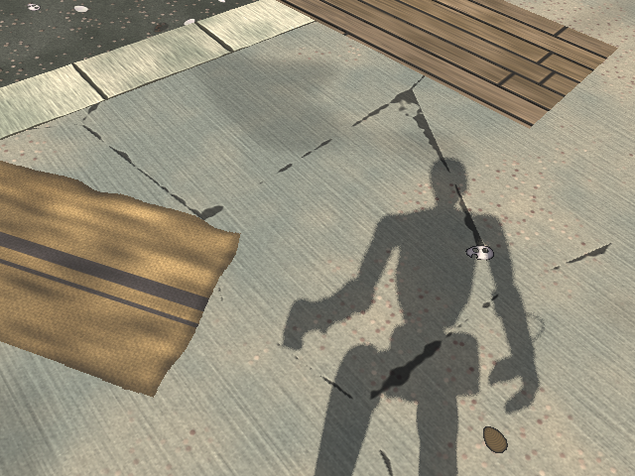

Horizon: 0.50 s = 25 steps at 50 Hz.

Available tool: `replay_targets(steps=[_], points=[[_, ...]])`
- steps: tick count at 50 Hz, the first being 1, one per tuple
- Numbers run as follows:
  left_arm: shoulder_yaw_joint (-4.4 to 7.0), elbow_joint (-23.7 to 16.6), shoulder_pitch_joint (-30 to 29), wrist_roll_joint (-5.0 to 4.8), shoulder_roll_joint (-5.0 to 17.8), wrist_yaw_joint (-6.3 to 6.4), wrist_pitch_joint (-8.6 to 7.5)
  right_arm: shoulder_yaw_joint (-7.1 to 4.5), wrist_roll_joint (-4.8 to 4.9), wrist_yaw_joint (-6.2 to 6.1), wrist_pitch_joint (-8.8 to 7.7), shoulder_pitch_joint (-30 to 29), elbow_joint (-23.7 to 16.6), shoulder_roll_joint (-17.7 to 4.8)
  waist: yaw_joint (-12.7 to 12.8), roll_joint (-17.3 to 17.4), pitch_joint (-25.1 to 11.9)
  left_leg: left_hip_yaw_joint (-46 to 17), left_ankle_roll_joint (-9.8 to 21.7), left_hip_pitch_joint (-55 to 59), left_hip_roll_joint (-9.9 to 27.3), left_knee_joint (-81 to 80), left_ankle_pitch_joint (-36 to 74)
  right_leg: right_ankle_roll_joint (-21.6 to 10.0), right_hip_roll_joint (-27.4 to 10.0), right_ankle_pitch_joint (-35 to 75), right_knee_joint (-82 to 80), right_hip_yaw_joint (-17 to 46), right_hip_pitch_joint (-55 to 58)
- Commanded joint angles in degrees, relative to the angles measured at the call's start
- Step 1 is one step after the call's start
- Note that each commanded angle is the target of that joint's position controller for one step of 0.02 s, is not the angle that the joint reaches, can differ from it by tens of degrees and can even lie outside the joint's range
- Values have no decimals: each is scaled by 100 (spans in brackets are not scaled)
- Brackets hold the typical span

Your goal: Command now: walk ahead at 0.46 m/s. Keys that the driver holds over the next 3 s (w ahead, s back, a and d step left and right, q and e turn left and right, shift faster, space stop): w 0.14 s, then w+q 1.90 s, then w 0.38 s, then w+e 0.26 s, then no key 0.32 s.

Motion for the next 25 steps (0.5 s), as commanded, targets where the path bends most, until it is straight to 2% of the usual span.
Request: replay_targets(steps=[1,3,5,8,10,11,12,13,14,15,16,17,18,19,21,23,25], points=[[-40,-557,-699,19,71,-49,-124,-219,43,-99,-46,-185,-367,-967,-31,615,524,-835,804,-85,1247,-962,1491,138,-28,815,-1149,-74,-531],[-87,-670,-1149,-21,9,-122,-169,-235,72,-142,-17,19,-300,-1057,-182,648,608,-657,769,-188,1239,-1020,1438,148,119,1289,-1873,-222,-181],[-87,-756,-1436,-61,48,-202,-193,-256,104,-149,4,223,-206,-1120,-243,634,690,-662,771,-66,1394,-1012,1399,93,201,1473,-2277,-208,8],[-29,-869,-1648,-69,224,-281,-222,-299,148,-154,73,304,-120,-1169,-115,636,710,-754,655,487,1668,-693,1982,-154,278,1166,-2660,-87,78],[82,-812,-1258,-41,464,-263,-232,-352,137,-174,125,253,-128,-1305,212,763,344,-809,539,774,1678,-17,3501,-337,504,687,-2758,-160,764],[195,-650,-578,-39,661,-209,-226,-360,117,-181,162,175,-146,-1338,618,775,-133,-692,436,668,1514,821,4334,-502,657,648,-2871,-296,1736],[314,-422,372,-30,913,-128,-202,-292,63,-188,174,136,-214,-1198,1087,760,-830,-555,249,-54,1227,2048,3951,-690,397,708,-2731,-112,3298],[433,-321,1152,151,1474,-66,-174,-104,-34,-168,119,597,-438,-547,1032,-307,-1924,-313,-72,-2085,544,4290,1663,-1299,-1177,185,-2533,1870,5691],[368,-252,1281,137,1297,-111,-169,-8,80,-146,31,1011,-356,-300,879,-1306,-2684,-941,-189,-3144,-43,5490,-1929,-1674,-1924,-1121,-3502,3992,6237],[234,-251,1006,86,807,-95,-164,-200,277,-127,4,366,-431,-952,988,-800,-1726,-1113,-174,-3678,281,5939,-1656,-1354,-1671,-1727,-3857,3499,5498],[176,-227,580,27,655,-78,-157,-243,319,-131,-2,-109,-596,-1066,858,-556,-855,-864,-159,-3828,538,5836,-1099,-1179,-1512,-1418,-4024,2609,4587],[136,-194,241,54,527,-85,-171,-242,231,-153,3,-307,-625,-985,660,-227,-453,-789,-184,-3626,753,5599,-665,-1112,-1293,-829,-4204,2037,3803],[114,-169,1,103,398,-98,-214,-273,184,-155,61,-234,-586,-902,441,-294,-221,-832,-212,-3302,920,5364,-363,-1056,-1077,-368,-4404,1490,3226],[118,-126,-154,144,343,-103,-265,-274,202,-149,146,-40,-519,-782,274,-423,-179,-850,-246,-2958,1023,5296,-185,-1043,-964,-187,-4600,1139,2848],[144,-7,-316,130,313,-110,-371,-265,206,-166,298,34,-486,-581,138,-339,12,-813,-319,-2879,1069,5189,-54,-1122,-929,212,-4887,602,2464],[189,123,-328,140,414,-90,-418,-274,157,-198,367,-234,-611,-556,129,-221,247,-888,-386,-3199,1097,4893,317,-1144,-926,507,-5046,198,2393],[217,234,-222,154,486,-44,-406,-273,132,-176,338,-518,-719,-540,205,-112,356,-934,-418,-3505,1080,4334,902,-1133,-876,772,-5071,-160,2610]])
Next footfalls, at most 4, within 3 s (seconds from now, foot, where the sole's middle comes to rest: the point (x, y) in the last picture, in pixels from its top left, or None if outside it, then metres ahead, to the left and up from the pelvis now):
0.24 right None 0.33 -0.15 -0.78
0.78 left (235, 451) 0.57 0.14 -0.78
1.28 right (262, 312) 0.92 0.09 -0.78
1.80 left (105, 310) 0.94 0.47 -0.78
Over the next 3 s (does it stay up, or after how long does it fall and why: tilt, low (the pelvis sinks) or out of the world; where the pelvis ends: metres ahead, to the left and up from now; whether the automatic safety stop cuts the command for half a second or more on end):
stays up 1.19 0.82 0.00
